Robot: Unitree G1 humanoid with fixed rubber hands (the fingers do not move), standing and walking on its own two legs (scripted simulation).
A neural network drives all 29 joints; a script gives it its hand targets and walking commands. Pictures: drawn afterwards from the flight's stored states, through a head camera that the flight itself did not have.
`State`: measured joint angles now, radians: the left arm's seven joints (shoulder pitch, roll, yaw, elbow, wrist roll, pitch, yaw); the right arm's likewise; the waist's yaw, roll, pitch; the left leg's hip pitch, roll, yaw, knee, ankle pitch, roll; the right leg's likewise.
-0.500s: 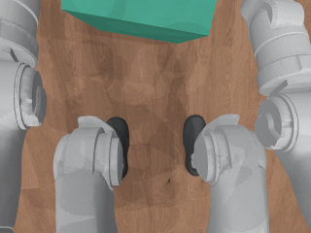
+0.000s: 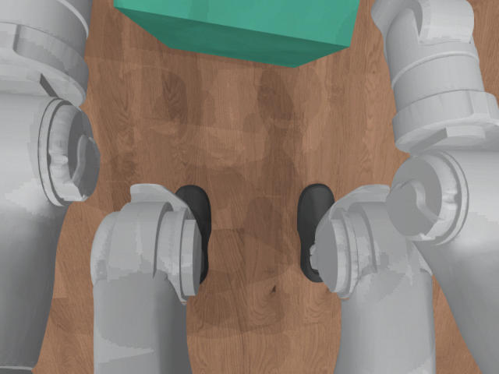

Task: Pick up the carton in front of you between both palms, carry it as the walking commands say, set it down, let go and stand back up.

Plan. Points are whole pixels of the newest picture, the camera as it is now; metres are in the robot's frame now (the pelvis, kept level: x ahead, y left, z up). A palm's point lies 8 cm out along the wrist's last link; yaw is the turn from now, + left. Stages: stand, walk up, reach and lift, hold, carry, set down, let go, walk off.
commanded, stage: reach and lift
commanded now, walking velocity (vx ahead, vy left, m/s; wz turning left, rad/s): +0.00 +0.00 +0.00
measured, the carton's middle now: out of the picture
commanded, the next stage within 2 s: none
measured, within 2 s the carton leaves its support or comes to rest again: leaves its support in 0.18 s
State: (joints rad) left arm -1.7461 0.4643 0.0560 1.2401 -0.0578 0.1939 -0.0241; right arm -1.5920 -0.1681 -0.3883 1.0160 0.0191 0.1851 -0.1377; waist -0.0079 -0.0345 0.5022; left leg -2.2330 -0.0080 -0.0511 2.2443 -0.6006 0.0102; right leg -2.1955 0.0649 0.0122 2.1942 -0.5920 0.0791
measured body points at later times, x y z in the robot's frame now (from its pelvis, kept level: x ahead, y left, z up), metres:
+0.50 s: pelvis +0.00 -0.02 +0.06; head +0.29 +0.04 +0.40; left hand +0.54 +0.21 -0.01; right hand +0.54 -0.09 -0.02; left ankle +0.10 +0.12 -0.33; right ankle +0.12 -0.14 -0.33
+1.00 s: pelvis +0.01 -0.02 +0.17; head +0.25 +0.03 +0.55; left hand +0.50 +0.19 +0.12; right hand +0.51 -0.11 +0.12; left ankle +0.10 +0.12 -0.33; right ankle +0.12 -0.14 -0.33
